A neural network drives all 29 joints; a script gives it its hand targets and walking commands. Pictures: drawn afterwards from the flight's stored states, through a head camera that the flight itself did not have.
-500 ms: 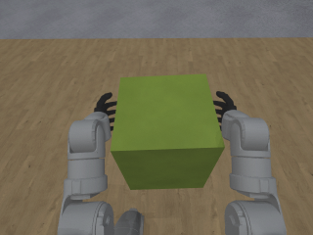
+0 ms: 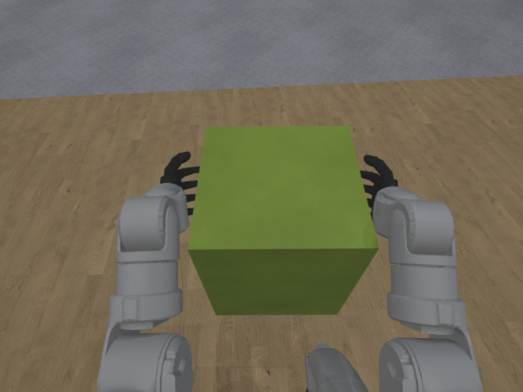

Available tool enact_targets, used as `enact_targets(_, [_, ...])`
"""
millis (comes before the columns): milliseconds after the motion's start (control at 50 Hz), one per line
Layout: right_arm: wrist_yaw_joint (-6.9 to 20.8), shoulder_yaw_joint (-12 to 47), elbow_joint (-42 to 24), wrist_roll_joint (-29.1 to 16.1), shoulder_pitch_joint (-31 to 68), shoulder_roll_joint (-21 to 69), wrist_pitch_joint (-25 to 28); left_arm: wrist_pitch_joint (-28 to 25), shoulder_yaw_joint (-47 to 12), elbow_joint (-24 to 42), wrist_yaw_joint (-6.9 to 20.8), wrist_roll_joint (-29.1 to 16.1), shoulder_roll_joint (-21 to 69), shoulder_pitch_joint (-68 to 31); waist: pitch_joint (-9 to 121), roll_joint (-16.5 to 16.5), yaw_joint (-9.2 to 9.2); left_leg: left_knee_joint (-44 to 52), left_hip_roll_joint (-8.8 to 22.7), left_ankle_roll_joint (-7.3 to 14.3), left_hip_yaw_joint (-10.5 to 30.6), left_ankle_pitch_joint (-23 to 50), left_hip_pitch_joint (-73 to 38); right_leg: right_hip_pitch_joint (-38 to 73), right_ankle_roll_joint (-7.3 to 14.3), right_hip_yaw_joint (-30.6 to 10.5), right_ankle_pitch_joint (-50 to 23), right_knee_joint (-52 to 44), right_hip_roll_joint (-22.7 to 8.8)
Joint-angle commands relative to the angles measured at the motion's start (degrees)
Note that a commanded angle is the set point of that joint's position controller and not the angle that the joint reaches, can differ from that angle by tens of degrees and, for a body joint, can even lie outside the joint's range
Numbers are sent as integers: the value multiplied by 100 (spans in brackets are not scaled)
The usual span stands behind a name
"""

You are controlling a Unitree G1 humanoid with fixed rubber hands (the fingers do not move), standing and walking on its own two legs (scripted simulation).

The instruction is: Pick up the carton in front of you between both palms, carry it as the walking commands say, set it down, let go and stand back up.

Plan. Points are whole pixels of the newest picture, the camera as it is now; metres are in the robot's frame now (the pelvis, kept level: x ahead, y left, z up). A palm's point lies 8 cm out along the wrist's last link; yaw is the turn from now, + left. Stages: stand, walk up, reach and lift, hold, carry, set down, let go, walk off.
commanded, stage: carry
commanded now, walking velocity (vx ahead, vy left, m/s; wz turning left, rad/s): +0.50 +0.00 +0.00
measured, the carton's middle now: (276, 228) +0.35 -0.02 +0.02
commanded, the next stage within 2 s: none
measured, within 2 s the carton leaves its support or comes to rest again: neither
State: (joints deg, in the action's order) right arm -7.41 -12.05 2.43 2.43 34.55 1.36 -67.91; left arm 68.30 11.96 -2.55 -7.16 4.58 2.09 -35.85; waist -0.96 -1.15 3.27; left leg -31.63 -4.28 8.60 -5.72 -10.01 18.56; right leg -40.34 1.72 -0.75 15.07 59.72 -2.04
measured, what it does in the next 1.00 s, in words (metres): goes down: right foot 0.05 m lower, then left foot 0.05 m lower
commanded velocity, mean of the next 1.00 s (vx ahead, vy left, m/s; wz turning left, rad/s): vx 0.50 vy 0.00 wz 0.00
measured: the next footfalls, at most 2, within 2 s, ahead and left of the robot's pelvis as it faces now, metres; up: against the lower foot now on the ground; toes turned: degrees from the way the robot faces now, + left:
right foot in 0.24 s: +0.32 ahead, -0.05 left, -0.05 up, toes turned +0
left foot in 0.74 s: +0.62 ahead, +0.07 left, -0.10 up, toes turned +3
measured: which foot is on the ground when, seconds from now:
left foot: down 0.00-0.24, up 0.26-0.72, down 0.74-1.00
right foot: up 0.00-0.22, down 0.24-0.74, up 0.76-1.00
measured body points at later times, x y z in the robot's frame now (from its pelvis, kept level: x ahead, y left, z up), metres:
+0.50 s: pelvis +0.31 -0.02 -0.05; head +0.35 -0.03 +0.39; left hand +0.66 +0.17 +0.02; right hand +0.69 -0.14 +0.02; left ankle +0.36 +0.14 -0.72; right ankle +0.29 -0.05 -0.78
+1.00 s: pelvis +0.61 +0.04 -0.10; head +0.65 +0.05 +0.35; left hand +0.99 +0.18 -0.02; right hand +0.97 -0.13 -0.01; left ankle +0.59 +0.07 -0.83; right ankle +0.66 -0.12 -0.76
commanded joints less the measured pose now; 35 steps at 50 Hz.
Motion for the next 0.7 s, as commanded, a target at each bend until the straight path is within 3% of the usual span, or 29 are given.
enact_targets(0, [1519,4102,-976,-2799,4411,6345,178,-270,-3869,691,1021,-2134,6071,-3623,2940,-552,89,281,1290,-127,1354,4933,-2888,-488,35,409,-887,-617,210])
enact_targets(80, [1520,4139,-935,-2725,4106,6057,183,-238,-3968,815,998,-2079,5751,-3532,2673,-451,338,-18,861,-200,997,4814,-3150,-150,105,826,-1989,-2335,576])
enact_targets(120, [1530,4091,-702,-2647,3857,5938,175,-181,-3932,662,1037,-2009,5571,-3358,2546,-460,367,-264,788,-209,853,4500,-2936,480,186,953,-2613,-3137,724])
enact_targets(160, [1545,4050,-408,-2579,3743,5875,167,-135,-3815,414,1099,-1923,5382,-3199,2547,-500,129,-911,844,-286,731,4260,-2435,1542,352,885,-3135,-3615,714])
enact_targets(180, [1554,4029,-240,-2549,3711,5863,165,-121,-3732,292,1136,-1893,5312,-3144,2635,-478,-105,-1475,881,-366,621,4164,-2126,2220,433,822,-3253,-3830,590])
enact_targets(200, [1562,4002,-75,-2536,3728,5856,171,-111,-3638,181,1181,-1872,5267,-3116,2720,-329,-423,-2360,781,-483,401,3583,-1443,3252,468,719,-3516,-4180,381])
enact_targets(220, [1566,3946,34,-2502,3871,5813,182,-100,-3510,36,1234,-1837,5193,-3072,2757,265,-563,-3424,513,-581,344,974,-87,4420,489,6,-4761,-3508,-409])
enact_targets(240, [1562,3824,265,-2430,3927,5859,130,-82,-3346,-257,1260,-1788,5092,-3104,3098,1226,-581,-4428,-40,-749,365,-2641,1439,5873,953,-1704,-6879,-2379,-1655])
enact_targets(260, [1513,3767,371,-2407,3886,5897,89,-82,-3333,-473,1289,-1833,5000,-3135,3625,1634,-742,-5664,-70,-826,801,-2978,2680,6743,2042,-3082,-4953,-2562,-2375])
enact_targets(280, [1473,3701,223,-2314,4075,5846,108,-121,-3415,-516,1354,-2043,5416,-3099,3578,1045,-833,-5567,261,-609,900,-2471,2866,6106,2028,-3279,-2263,-3146,-2058])
enact_targets(300, [1442,3689,73,-2293,4354,6022,148,-173,-3578,-237,1423,-2304,5755,-3588,3075,587,-695,-5092,352,-529,840,-2000,2754,5135,1735,-2875,-1363,-3502,-1617])
enact_targets(320, [1397,3640,-66,-2266,4459,6147,191,-201,-3772,56,1475,-2578,6094,-4132,2720,154,-511,-4513,476,-544,863,-1682,2462,4345,1512,-2446,-1360,-3670,-1417])
enact_targets(340, [1340,3604,-217,-2240,4465,6200,227,-233,-3910,263,1506,-2801,6352,-4513,2560,39,-458,-4088,577,-575,844,-1619,2125,3775,1407,-2193,-1396,-3740,-1349])
enact_targets(380, [1228,3630,-351,-2182,4327,6279,291,-291,-4039,490,1513,-3047,6571,-4656,2562,196,-468,-3549,613,-649,672,-1332,1877,3442,1230,-1829,-1815,-3770,-1150])
enact_targets(440, [1108,3681,-424,-2031,3889,6250,374,-338,-4047,566,1499,-3081,6557,-4256,2820,584,-609,-2876,653,-681,518,-549,2359,4230,1043,-1326,-3888,-3376,-1016])
enact_targets(480, [1058,3763,-512,-1951,3721,6192,418,-364,-4052,588,1508,-3040,6484,-4009,2900,665,-704,-2437,620,-676,426,-16,2581,4658,900,-1043,-4714,-3154,-864])
enact_targets(560, [998,3982,-885,-1932,3782,5975,439,-394,-4155,777,1511,-3006,6234,-3836,2757,663,-930,-1048,310,-628,118,1021,2408,5003,753,-605,-4866,-2880,-411])
enact_targets(620, [990,4014,-974,-1886,3692,5640,327,-342,-4165,741,1471,-2938,5931,-3592,2596,715,-1082,133,96,-488,-53,1798,1933,5065,766,-407,-4449,-2471,-252])
enact_targets(660, [1018,3911,-795,-1806,3506,5382,224,-283,-4121,511,1462,-2888,5758,-3414,2555,706,-944,766,73,-311,-51,2280,941,4617,678,-287,-4120,-1963,-266])
enact_targets(680, [1035,3816,-639,-1752,3407,5257,178,-246,-4097,370,1467,-2876,5707,-3409,2626,637,-706,1035,68,-251,-135,2477,173,4263,560,-103,-4200,-1430,-223])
